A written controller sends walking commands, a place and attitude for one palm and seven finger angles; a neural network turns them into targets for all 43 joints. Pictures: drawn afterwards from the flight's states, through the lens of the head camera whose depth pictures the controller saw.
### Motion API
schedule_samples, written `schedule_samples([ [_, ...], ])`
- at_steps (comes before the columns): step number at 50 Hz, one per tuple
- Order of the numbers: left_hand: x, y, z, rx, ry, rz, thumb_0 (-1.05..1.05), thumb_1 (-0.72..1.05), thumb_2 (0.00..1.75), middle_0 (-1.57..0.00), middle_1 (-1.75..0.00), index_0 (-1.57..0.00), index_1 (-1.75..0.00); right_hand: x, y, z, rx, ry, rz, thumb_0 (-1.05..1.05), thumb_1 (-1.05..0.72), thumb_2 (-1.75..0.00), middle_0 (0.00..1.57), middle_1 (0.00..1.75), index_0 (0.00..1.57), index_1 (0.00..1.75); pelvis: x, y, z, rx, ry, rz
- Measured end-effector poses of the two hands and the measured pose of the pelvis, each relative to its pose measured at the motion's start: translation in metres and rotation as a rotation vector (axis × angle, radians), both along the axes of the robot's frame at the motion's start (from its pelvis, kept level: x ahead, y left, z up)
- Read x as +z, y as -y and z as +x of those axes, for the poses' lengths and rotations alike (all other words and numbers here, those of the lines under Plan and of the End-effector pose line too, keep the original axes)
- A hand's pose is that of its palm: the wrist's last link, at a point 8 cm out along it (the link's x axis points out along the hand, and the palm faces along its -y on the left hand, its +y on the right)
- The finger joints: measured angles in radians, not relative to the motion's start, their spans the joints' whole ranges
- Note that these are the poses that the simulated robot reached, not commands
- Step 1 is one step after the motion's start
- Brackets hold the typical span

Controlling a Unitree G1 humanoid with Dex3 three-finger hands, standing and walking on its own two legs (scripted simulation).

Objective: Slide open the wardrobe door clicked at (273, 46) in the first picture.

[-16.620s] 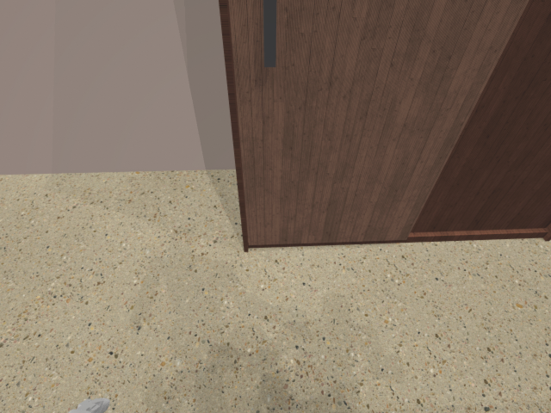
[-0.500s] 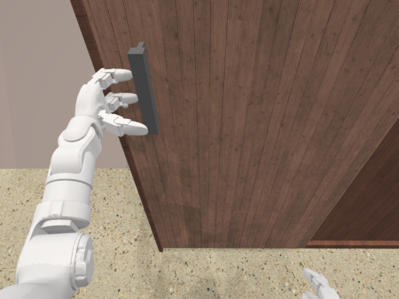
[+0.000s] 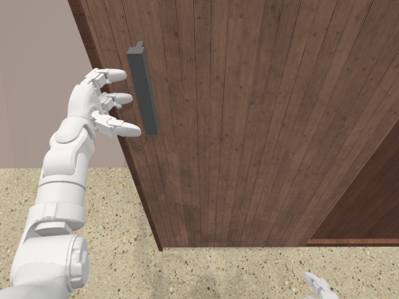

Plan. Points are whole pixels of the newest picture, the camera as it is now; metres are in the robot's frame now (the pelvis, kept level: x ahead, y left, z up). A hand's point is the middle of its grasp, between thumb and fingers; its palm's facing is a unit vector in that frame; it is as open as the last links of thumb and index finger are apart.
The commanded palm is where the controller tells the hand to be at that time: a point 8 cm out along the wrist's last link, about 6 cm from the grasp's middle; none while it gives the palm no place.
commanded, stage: move the hooked fingers beside the handle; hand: left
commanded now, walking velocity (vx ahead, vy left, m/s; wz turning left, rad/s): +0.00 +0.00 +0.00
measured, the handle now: (147, 90) +0.48 +0.15 +0.19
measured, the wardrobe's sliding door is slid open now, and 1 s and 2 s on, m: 0.00 0.00 0.00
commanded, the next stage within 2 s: feel for the door with the fingertips in 1.24 s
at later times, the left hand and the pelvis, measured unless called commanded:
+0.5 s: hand (102, 111) +0.39 +0.21 +0.20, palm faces +0.08 -1.00 -0.01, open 14.0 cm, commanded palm +0.37 +0.26 +0.20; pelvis +0.00 +0.00 +0.00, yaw +1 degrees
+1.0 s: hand (110, 108) +0.41 +0.20 +0.20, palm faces +0.07 -1.00 -0.02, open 14.0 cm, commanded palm +0.38 +0.25 +0.20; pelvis +0.00 +0.00 +0.00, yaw +0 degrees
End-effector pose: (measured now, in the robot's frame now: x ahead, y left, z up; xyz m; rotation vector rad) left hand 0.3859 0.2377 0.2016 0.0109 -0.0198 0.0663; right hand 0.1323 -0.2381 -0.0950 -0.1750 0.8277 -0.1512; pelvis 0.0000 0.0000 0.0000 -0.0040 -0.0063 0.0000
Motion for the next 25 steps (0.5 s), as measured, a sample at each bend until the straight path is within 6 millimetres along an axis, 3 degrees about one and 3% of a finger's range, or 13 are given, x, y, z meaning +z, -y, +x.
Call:
schedule_samples([
  [25, 0.003, -0.025, -0.020, 0.015, 0.003, 0.005, -0.02, -0.50, 0.30, -0.30, -1.20, -0.30, -1.20, 0.010, -0.005, 0.027, 0.038, 0.064, -0.002, 0.01, -0.91, -0.89, 0.20, 0.30, 0.20, 0.30, 0.000, 0.001, 0.002, 0.011, 0.009, -0.002],
])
